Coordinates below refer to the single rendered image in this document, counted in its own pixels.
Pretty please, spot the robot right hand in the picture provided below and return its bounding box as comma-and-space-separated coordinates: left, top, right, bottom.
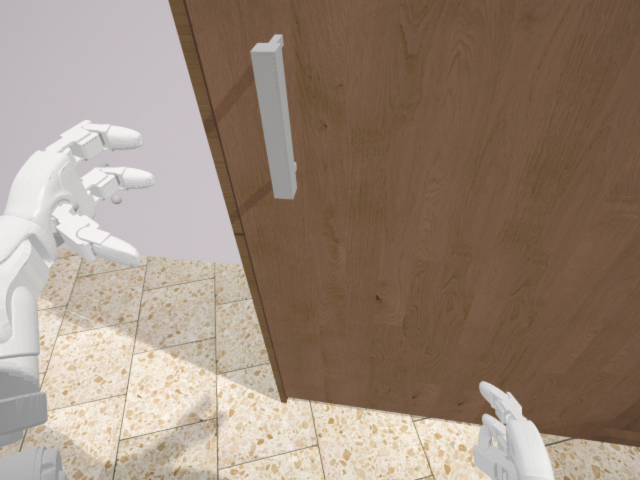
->
473, 381, 555, 480

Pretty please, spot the robot left upper arm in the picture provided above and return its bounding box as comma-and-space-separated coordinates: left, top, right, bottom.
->
0, 446, 67, 480

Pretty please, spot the handle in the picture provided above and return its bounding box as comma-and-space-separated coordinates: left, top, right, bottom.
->
250, 35, 297, 199

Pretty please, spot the robot left hand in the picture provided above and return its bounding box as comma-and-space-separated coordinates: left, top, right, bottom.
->
3, 120, 155, 265

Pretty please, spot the left robot forearm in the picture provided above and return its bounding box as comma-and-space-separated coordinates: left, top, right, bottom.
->
0, 215, 59, 447

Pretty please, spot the wardrobe door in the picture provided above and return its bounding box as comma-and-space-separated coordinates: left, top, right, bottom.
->
604, 399, 640, 432
186, 0, 640, 440

